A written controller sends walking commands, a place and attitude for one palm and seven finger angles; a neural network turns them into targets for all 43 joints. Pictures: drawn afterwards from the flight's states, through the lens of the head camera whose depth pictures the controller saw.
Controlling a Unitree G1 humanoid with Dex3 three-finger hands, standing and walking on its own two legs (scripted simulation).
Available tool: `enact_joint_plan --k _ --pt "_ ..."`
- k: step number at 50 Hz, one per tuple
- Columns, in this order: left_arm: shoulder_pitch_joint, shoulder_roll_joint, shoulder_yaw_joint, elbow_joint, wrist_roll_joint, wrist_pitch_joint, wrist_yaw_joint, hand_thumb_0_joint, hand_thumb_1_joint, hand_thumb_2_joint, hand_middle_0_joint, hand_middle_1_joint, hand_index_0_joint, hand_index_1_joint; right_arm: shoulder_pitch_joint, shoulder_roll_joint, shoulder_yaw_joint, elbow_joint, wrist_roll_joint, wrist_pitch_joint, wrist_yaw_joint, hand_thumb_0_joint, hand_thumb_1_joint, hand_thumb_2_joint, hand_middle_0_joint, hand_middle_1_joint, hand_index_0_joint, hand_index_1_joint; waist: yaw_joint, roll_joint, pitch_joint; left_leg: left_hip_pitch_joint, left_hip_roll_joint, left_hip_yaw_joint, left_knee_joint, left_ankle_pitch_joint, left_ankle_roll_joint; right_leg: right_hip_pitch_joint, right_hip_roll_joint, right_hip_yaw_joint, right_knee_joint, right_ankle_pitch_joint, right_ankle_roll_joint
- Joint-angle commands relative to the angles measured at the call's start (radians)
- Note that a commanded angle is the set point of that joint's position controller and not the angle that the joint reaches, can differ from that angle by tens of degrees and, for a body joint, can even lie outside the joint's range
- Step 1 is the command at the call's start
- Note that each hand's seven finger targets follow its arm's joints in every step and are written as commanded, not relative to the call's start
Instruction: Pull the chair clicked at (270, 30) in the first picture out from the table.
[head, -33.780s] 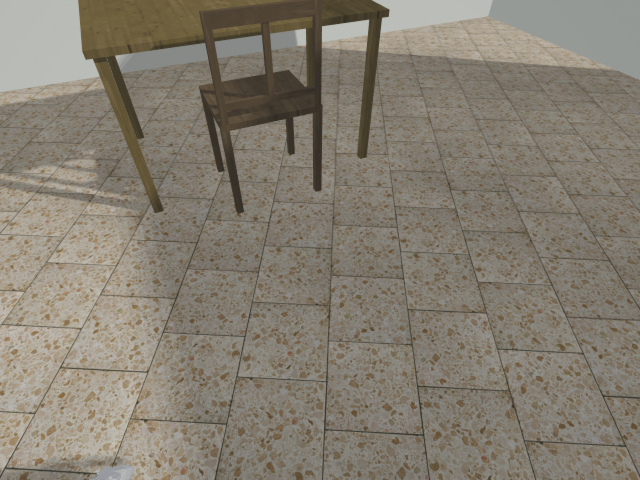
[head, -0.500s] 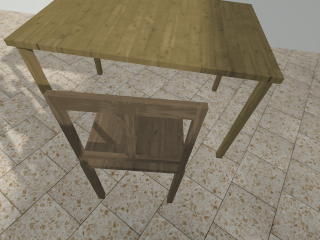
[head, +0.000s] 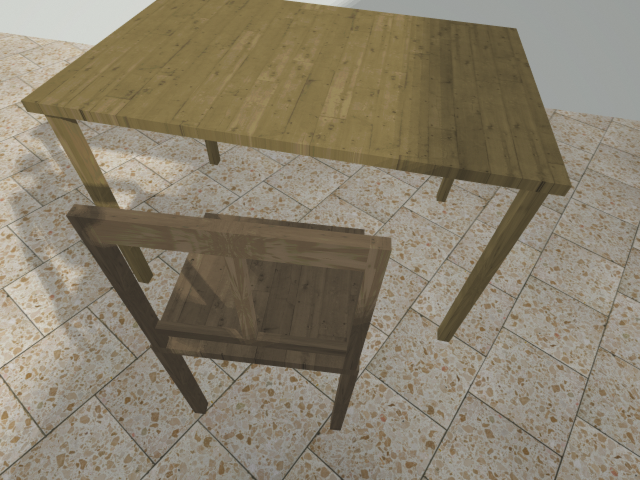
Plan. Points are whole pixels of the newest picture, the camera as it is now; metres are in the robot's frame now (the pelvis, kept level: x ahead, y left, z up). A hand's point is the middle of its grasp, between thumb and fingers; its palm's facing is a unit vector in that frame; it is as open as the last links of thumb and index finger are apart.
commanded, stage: come to a stop and stand still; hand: left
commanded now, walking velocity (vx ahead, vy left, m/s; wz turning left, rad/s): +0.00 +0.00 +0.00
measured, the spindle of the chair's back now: (243, 299) +0.39 +0.17 -0.09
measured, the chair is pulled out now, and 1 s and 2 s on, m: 0.21 0.21 0.21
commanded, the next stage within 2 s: look again from close up in 0.68 s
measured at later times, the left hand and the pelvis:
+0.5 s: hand out of the picture +0.00 +0.13 -0.17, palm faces +0.02 -0.98 -0.17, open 7.3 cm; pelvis +0.01 -0.03 +0.01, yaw -1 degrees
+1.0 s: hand out of the picture +0.01 +0.15 -0.17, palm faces +0.00 -0.98 -0.20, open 7.3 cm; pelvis +0.01 -0.01 +0.00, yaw -1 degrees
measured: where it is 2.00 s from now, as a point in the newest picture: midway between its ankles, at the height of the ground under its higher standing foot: outside the picture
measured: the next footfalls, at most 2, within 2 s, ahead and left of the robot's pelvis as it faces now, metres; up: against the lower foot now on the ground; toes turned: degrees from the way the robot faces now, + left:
none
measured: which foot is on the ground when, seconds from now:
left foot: down 0.00-1.00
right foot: down 0.00-1.00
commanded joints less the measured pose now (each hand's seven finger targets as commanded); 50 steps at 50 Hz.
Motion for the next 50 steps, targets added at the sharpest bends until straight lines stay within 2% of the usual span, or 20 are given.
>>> enact_joint_plan --k 1,5,21,26,29,31,34,36,38,39,40,41,42,43,44,45,46,47,48,50 --pt "0.102 0.080 -0.002 -0.012 -0.004 -0.030 -0.003 0.000 0.900 0.900 -0.200 -0.300 -0.200 -0.300 0.062 -0.085 -0.007 -0.021 0.008 -0.001 0.002 0.000 -0.900 -0.900 0.200 0.300 0.200 0.300 -0.022 0.037 -0.023 0.050 0.158 -0.155 -0.129 0.217 0.006 -0.003 -0.156 0.179 -0.155 0.252 0.014" --pt "0.083 0.079 -0.009 -0.015 -0.004 -0.042 -0.003 0.000 0.900 0.900 -0.200 -0.300 -0.200 -0.300 0.083 -0.088 -0.005 -0.002 0.006 0.004 0.011 0.000 -0.900 -0.900 0.200 0.300 0.200 0.300 -0.043 -0.040 -0.035 0.081 0.137 -0.131 -0.148 0.121 -0.016 -0.014 -0.171 0.199 -0.201 0.234 0.006" --pt "0.149 0.077 -0.018 0.032 -0.013 -0.054 0.002 0.000 0.900 0.900 -0.200 -0.300 -0.200 -0.300 0.144 -0.058 0.027 0.092 0.006 -0.008 0.008 0.000 -0.900 -0.900 0.200 0.300 0.200 0.300 -0.027 0.044 0.011 0.039 0.127 -0.105 -0.176 0.125 -0.027 0.055 -0.154 0.195 -0.235 0.296 0.032" --pt "0.164 0.063 -0.020 0.041 -0.016 -0.053 0.004 0.000 0.900 0.900 -0.200 -0.300 -0.200 -0.300 0.184 -0.042 0.029 0.112 0.006 -0.006 0.005 0.000 -0.900 -0.900 0.200 0.300 0.200 0.300 -0.027 0.035 0.045 0.017 0.122 -0.097 -0.171 0.093 -0.029 0.042 -0.148 0.202 -0.254 0.244 0.040" --pt "0.175 0.058 -0.020 0.044 -0.014 -0.055 0.006 0.000 0.900 0.900 -0.200 -0.300 -0.200 -0.300 0.215 -0.033 0.030 0.119 0.007 -0.008 0.005 0.000 -0.900 -0.900 0.200 0.300 0.200 0.300 -0.031 0.008 0.032 0.018 0.120 -0.098 -0.162 0.100 -0.028 0.053 -0.149 0.202 -0.252 0.258 0.044" --pt "0.177 0.052 -0.019 0.042 -0.017 -0.054 0.006 0.000 0.900 0.900 -0.200 -0.300 -0.200 -0.300 0.225 -0.030 0.029 0.122 0.006 -0.007 0.003 0.000 -0.900 -0.900 0.200 0.300 0.200 0.300 -0.032 0.036 0.026 0.018 0.120 -0.093 -0.162 0.097 -0.029 0.058 -0.146 0.205 -0.251 0.266 0.042" --pt "0.187 0.043 -0.019 0.045 -0.015 -0.057 0.007 0.000 0.900 0.900 -0.200 -0.300 -0.200 -0.300 0.243 -0.019 0.030 0.126 0.007 -0.011 0.002 0.000 -0.900 -0.900 0.200 0.300 0.200 0.300 -0.035 0.006 0.026 0.018 0.124 -0.096 -0.159 0.111 -0.028 0.058 -0.145 0.198 -0.240 0.293 0.041" --pt "0.189 0.040 -0.020 0.045 -0.016 -0.055 0.008 0.000 0.900 0.900 -0.200 -0.300 -0.200 -0.300 0.243 -0.016 0.029 0.128 0.008 -0.011 0.000 0.000 -0.900 -0.900 0.200 0.300 0.200 0.300 -0.032 0.036 0.037 0.015 0.124 -0.092 -0.160 0.112 -0.028 0.056 -0.142 0.198 -0.238 0.311 0.042" --pt "0.198 0.033 -0.019 0.047 -0.014 -0.056 0.009 0.000 0.900 0.900 -0.200 -0.300 -0.200 -0.300 0.253 -0.010 0.030 0.130 0.008 -0.011 -0.001 0.000 -0.900 -0.900 0.200 0.300 0.200 0.300 -0.034 0.022 0.043 0.014 0.125 -0.095 -0.158 0.113 -0.028 0.046 -0.142 0.198 -0.235 0.299 0.041" --pt "0.196 0.086 -0.006 0.064 0.002 -0.083 0.047 0.000 0.900 0.900 -0.200 -0.300 -0.200 -0.300 0.165 -0.087 0.009 0.058 0.008 -0.028 0.007 0.000 -0.900 -0.900 0.200 0.300 0.200 0.300 -0.037 -0.005 0.093 -0.118 0.106 0.017 0.074 0.007 -0.070 0.029 -0.196 0.225 -0.188 0.973 0.171" --pt "0.180 0.131 0.017 0.007 -0.003 -0.083 0.040 0.000 0.900 0.900 -0.200 -0.300 -0.200 -0.300 0.259 -0.039 0.000 0.025 0.009 -0.003 0.002 0.000 -0.900 -0.900 0.200 0.300 0.200 0.300 -0.087 -0.031 -0.033 -0.125 0.070 -0.054 0.141 -0.143 -0.045 0.130 -0.240 0.266 -0.196 0.921 0.174" --pt "0.129 0.144 0.024 -0.015 -0.009 -0.067 0.029 0.000 0.900 0.900 -0.200 -0.300 -0.200 -0.300 0.273 -0.045 -0.010 0.037 0.004 0.008 0.001 0.000 -0.900 -0.900 0.200 0.300 0.200 0.300 -0.087 0.046 -0.035 -0.090 0.064 -0.029 0.125 -0.142 -0.040 0.107 -0.227 0.242 -0.210 0.763 0.152" --pt "0.111 0.126 0.025 -0.022 -0.013 -0.063 0.031 0.000 0.900 0.900 -0.200 -0.300 -0.200 -0.300 0.289 -0.039 -0.011 0.027 0.006 0.002 0.004 0.000 -0.900 -0.900 0.200 0.300 0.200 0.300 -0.099 0.025 -0.093 -0.074 0.074 -0.031 0.106 -0.109 -0.043 0.088 -0.216 0.225 -0.204 0.526 0.092" --pt "0.111 0.098 0.016 -0.030 -0.012 -0.068 0.026 0.000 0.900 0.900 -0.200 -0.300 -0.200 -0.300 0.275 -0.031 -0.007 0.021 0.005 0.001 0.008 0.000 -0.900 -0.900 0.200 0.300 0.200 0.300 -0.089 0.034 -0.104 -0.047 0.068 -0.057 0.099 -0.051 -0.046 0.051 -0.215 0.243 -0.208 0.310 0.020" --pt "0.115 0.083 0.008 -0.031 -0.010 -0.076 0.020 0.000 0.900 0.900 -0.200 -0.300 -0.200 -0.300 0.255 -0.023 -0.001 0.017 0.002 -0.001 0.013 0.000 -0.900 -0.900 0.200 0.300 0.200 0.300 -0.082 0.034 -0.102 -0.034 0.077 -0.081 0.084 -0.019 -0.043 0.021 -0.217 0.265 -0.210 0.168 -0.039" --pt "0.109 0.070 0.005 -0.030 -0.008 -0.077 0.017 0.000 0.900 0.900 -0.200 -0.300 -0.200 -0.300 0.249 -0.024 -0.001 0.012 -0.001 -0.004 0.015 0.000 -0.900 -0.900 0.200 0.300 0.200 0.300 -0.084 0.051 -0.070 -0.025 0.083 -0.090 0.060 -0.003 -0.039 -0.031 -0.208 0.266 -0.219 0.071 -0.058" --pt "0.107 0.070 0.002 -0.033 -0.008 -0.071 0.012 0.000 0.900 0.900 -0.200 -0.300 -0.200 -0.300 0.242 -0.024 0.001 0.008 -0.005 -0.002 0.017 0.000 -0.900 -0.900 0.200 0.300 0.200 0.300 -0.074 0.076 -0.039 -0.012 0.079 -0.086 0.044 0.005 -0.038 -0.080 -0.197 0.268 -0.234 -0.009 -0.058" --pt "0.095 0.065 0.003 -0.039 -0.005 -0.070 0.013 0.000 0.900 0.900 -0.200 -0.300 -0.200 -0.300 0.245 -0.034 0.001 0.002 -0.006 -0.003 0.018 0.000 -0.900 -0.900 0.200 0.300 0.200 0.300 -0.081 0.053 0.006 -0.034 0.092 -0.104 0.032 0.005 -0.033 -0.119 -0.185 0.267 -0.235 -0.056 -0.050" --pt "0.093 0.062 0.003 -0.043 -0.003 -0.070 0.013 0.000 0.900 0.900 -0.200 -0.300 -0.200 -0.300 0.243 -0.039 0.003 0.000 -0.006 -0.003 0.019 0.000 -0.900 -0.900 0.200 0.300 0.200 0.300 -0.075 0.017 0.047 -0.066 0.095 -0.116 0.029 0.009 -0.028 -0.130 -0.171 0.274 -0.242 -0.065 -0.039" --pt "0.084 0.064 -0.003 -0.042 -0.006 -0.065 0.009 0.000 0.900 0.900 -0.200 -0.300 -0.200 -0.300 0.245 -0.045 0.008 0.005 -0.005 -0.013 0.019 0.000 -0.900 -0.900 0.200 0.300 0.200 0.300 -0.070 0.041 0.061 -0.078 0.105 -0.148 -0.036 0.038 -0.017 -0.110 -0.141 0.228 -0.189 -0.011 -0.035"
